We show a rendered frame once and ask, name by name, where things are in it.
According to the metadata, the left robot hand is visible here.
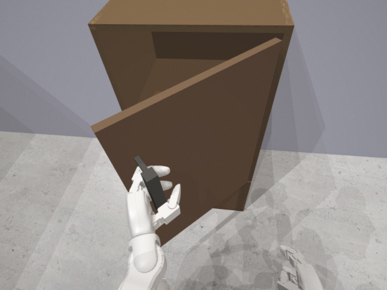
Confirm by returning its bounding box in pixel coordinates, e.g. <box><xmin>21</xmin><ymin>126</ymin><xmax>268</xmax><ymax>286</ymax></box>
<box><xmin>125</xmin><ymin>166</ymin><xmax>181</xmax><ymax>239</ymax></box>

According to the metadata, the handle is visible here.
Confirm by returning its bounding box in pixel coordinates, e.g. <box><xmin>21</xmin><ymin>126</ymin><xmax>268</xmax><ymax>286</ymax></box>
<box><xmin>134</xmin><ymin>156</ymin><xmax>167</xmax><ymax>210</ymax></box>

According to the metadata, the left robot forearm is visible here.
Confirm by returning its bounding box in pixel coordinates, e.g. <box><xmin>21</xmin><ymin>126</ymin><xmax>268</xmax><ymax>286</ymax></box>
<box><xmin>118</xmin><ymin>233</ymin><xmax>167</xmax><ymax>290</ymax></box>

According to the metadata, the cupboard door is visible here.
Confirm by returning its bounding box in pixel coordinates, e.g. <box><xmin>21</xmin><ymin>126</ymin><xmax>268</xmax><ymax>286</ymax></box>
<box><xmin>91</xmin><ymin>38</ymin><xmax>282</xmax><ymax>247</ymax></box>

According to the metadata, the right robot hand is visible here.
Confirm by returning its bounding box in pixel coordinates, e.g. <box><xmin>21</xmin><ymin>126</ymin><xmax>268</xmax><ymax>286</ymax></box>
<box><xmin>277</xmin><ymin>245</ymin><xmax>324</xmax><ymax>290</ymax></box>

